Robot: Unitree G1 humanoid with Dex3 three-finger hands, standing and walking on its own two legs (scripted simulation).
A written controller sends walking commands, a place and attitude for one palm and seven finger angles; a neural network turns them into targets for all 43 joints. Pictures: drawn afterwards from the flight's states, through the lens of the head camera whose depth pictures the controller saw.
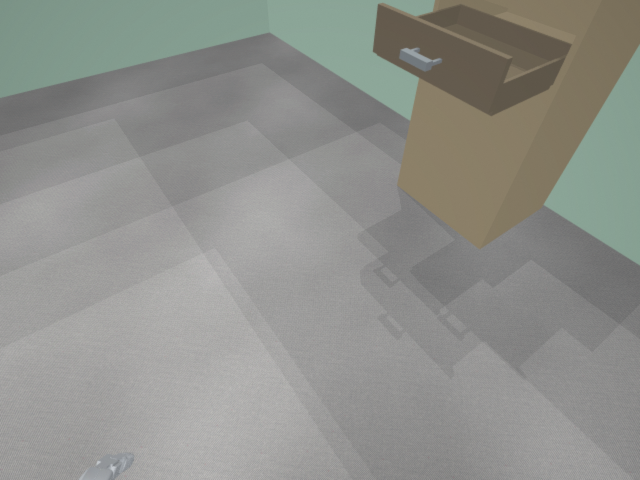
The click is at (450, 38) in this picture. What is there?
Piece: drawer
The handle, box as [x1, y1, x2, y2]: [399, 47, 441, 71]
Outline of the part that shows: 400,50 399,58 424,71 430,69 432,65 441,62 440,58 431,60 419,54 417,52 419,51 419,48 417,47 410,50 407,48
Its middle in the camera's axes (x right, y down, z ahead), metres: +0.28 -0.50 +1.07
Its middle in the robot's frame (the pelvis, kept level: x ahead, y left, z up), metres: +1.16 -0.22 +0.02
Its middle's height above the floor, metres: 0.79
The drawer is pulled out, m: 0.29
